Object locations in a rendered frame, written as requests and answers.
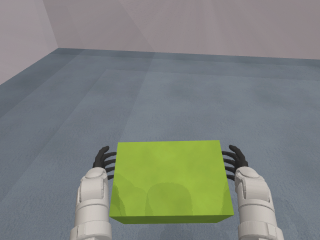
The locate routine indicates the right robot forearm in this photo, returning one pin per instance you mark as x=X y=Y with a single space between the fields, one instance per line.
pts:
x=255 y=206

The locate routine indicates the carton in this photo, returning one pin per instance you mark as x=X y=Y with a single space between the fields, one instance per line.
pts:
x=170 y=182

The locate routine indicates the robot left hand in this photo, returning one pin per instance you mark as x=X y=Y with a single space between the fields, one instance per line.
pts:
x=100 y=160

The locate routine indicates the robot right hand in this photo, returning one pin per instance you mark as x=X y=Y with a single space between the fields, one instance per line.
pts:
x=239 y=158

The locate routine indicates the left robot forearm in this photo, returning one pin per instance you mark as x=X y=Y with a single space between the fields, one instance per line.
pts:
x=92 y=207

